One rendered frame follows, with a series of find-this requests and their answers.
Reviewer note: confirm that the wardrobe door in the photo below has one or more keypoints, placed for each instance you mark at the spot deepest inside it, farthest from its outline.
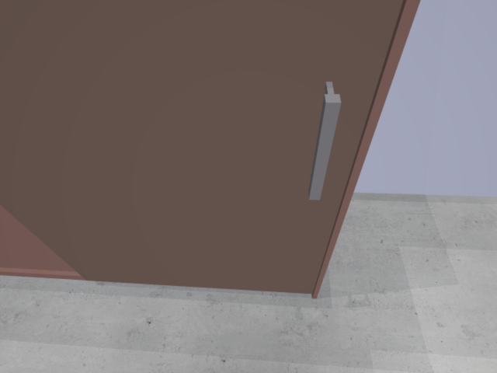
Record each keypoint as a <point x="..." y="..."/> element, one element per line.
<point x="20" y="248"/>
<point x="171" y="142"/>

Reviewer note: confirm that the handle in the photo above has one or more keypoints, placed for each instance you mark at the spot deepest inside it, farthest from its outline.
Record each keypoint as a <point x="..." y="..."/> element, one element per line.
<point x="326" y="131"/>

